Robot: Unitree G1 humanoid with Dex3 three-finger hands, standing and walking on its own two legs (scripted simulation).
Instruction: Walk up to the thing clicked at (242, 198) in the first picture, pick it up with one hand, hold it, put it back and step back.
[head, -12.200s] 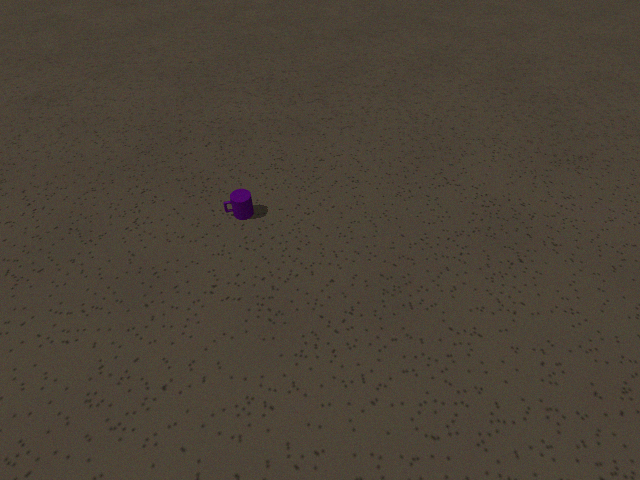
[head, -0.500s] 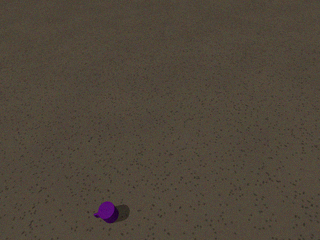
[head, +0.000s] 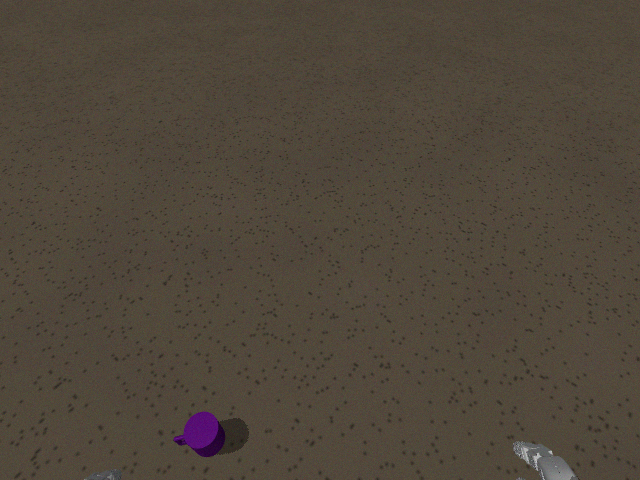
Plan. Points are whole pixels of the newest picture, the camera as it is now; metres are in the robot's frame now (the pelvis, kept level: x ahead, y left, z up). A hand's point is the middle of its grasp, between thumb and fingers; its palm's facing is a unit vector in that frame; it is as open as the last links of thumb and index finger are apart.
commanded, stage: walk up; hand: left
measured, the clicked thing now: (199, 436) +0.35 +0.34 -0.72
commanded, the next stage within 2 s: none
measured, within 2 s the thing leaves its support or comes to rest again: neither
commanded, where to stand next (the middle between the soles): +0.00 +0.01 m, yaw +0 degrees
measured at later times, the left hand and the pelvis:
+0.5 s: hand out of the picture +0.03 +0.26 -0.15, palm faces +0.00 -0.94 -0.34, open 7.4 cm; pelvis -0.02 +0.00 +0.01, yaw +1 degrees
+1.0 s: hand out of the picture +0.07 +0.26 -0.15, palm faces +0.02 -0.94 -0.35, open 7.4 cm; pelvis -0.02 +0.00 +0.01, yaw +1 degrees
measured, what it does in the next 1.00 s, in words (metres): stands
